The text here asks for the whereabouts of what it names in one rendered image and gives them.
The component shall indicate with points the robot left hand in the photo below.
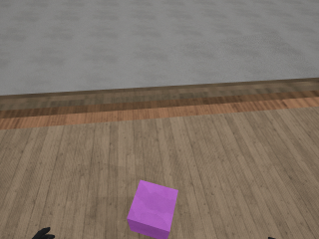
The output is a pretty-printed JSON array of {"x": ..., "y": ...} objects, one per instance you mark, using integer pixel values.
[{"x": 42, "y": 234}]

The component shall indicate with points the carton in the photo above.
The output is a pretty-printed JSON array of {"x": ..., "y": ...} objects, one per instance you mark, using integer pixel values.
[{"x": 152, "y": 210}]

